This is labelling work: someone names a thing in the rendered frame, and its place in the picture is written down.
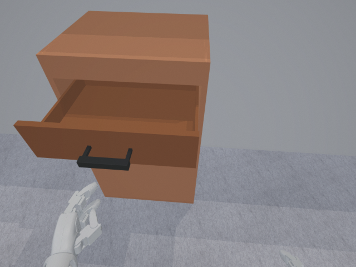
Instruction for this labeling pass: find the robot right hand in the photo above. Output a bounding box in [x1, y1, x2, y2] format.
[279, 250, 304, 267]

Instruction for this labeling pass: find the robot left hand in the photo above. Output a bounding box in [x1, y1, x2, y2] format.
[51, 182, 102, 258]

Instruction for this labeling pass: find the cabinet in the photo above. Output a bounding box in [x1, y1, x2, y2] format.
[36, 11, 210, 204]

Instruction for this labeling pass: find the drawer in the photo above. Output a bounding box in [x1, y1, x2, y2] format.
[14, 80, 199, 168]

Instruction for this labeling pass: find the handle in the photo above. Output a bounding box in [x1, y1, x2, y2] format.
[77, 146, 132, 171]

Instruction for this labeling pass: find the left robot forearm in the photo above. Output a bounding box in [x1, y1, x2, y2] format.
[43, 253, 78, 267]

